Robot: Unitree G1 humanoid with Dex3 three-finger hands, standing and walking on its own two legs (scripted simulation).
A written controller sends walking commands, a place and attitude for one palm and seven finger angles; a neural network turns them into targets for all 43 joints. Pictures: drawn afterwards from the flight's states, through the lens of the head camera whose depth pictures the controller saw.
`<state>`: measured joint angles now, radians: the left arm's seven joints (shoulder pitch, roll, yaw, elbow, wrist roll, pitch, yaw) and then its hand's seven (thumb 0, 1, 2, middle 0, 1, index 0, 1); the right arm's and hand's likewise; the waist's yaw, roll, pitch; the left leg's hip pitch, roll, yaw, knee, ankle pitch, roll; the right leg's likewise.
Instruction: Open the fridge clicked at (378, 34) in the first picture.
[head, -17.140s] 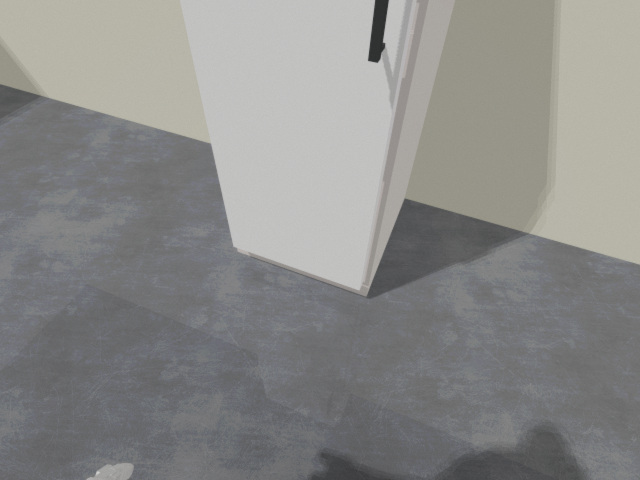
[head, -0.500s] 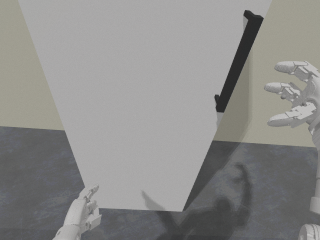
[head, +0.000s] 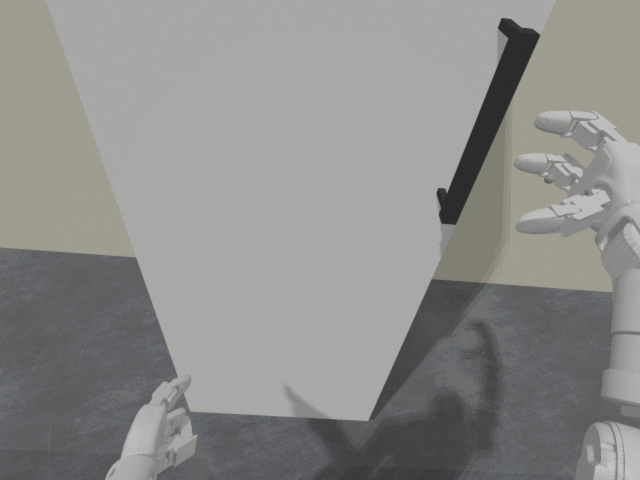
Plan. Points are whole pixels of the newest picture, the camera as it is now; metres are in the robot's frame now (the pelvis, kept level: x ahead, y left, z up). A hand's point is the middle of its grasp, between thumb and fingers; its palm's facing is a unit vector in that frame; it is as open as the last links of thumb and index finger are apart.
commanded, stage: move the hooked fingers beside the handle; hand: right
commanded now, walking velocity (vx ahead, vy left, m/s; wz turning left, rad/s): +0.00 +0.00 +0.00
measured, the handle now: (474, 133) +0.44 -0.15 +0.27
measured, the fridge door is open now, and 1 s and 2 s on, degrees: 0 0 0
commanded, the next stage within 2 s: feel for the door with the fingertips in 0.82 s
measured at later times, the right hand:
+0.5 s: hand (551, 178) +0.36 -0.21 +0.26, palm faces +0.06 +1.00 -0.06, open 14.0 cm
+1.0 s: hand (553, 180) +0.37 -0.22 +0.26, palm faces +0.06 +1.00 -0.06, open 14.0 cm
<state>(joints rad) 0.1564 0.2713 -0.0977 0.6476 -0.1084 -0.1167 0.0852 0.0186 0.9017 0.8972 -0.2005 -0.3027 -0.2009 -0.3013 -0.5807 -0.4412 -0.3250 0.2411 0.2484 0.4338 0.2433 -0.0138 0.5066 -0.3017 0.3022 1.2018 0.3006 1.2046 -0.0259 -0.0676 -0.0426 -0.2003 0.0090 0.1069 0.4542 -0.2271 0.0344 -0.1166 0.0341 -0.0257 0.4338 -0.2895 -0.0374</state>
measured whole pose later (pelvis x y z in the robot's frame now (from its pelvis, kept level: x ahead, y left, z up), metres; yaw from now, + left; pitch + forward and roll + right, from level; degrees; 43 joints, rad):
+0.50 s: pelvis +0.00 +0.00 +0.00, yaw +0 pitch -2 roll +0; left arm 0.17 0.28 -0.09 0.65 -0.11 -0.11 0.09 0.02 0.90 0.90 -0.20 -0.30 -0.20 -0.30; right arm -0.59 -0.45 -0.33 0.27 0.25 0.42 0.24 -0.01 0.51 -0.30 0.30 1.20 0.30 1.20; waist -0.03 -0.07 -0.04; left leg -0.19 0.00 0.11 0.44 -0.22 0.04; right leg -0.11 0.03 -0.02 0.43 -0.28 -0.03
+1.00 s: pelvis +0.00 +0.00 +0.00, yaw +0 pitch -2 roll +0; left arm 0.18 0.28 -0.09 0.64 -0.11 -0.10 0.08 0.02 0.90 0.90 -0.20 -0.30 -0.20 -0.30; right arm -0.57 -0.46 -0.34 0.26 0.25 0.42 0.24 -0.01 0.51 -0.30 0.30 1.20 0.30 1.20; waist -0.02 -0.07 -0.04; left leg -0.19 0.00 0.10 0.44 -0.22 0.04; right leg -0.11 0.03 -0.03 0.43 -0.29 -0.03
